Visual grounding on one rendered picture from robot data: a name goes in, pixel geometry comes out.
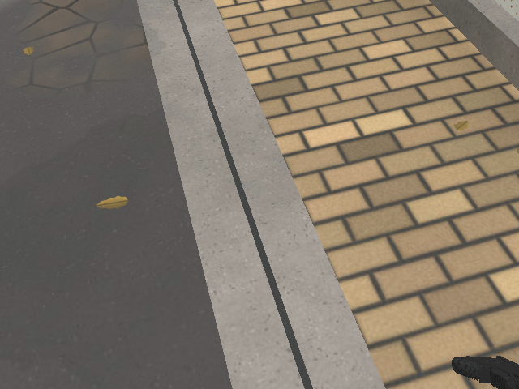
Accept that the robot right hand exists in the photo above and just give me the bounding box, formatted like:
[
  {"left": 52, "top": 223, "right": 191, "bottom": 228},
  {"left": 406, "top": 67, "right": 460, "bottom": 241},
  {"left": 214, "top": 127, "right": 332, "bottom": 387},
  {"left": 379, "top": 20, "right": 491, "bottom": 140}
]
[{"left": 452, "top": 356, "right": 519, "bottom": 389}]

